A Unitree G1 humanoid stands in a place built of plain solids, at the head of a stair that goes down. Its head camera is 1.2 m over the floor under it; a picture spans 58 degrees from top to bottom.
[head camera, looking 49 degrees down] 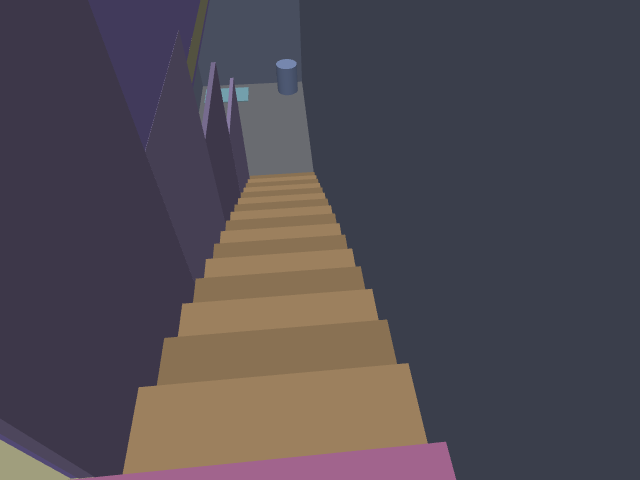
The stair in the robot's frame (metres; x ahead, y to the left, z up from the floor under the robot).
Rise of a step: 0.17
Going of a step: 0.27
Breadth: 0.89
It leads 5 degrees to the left of straight ahead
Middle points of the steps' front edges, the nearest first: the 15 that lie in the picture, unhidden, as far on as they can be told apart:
0.30 0.11 0.00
0.60 0.14 -0.17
0.87 0.17 -0.34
1.13 0.19 -0.51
1.40 0.22 -0.67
1.67 0.24 -0.84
1.93 0.27 -1.01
2.20 0.29 -1.18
2.46 0.32 -1.35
2.73 0.34 -1.52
3.00 0.37 -1.69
3.26 0.39 -1.85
3.53 0.42 -2.02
3.79 0.44 -2.19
4.06 0.47 -2.36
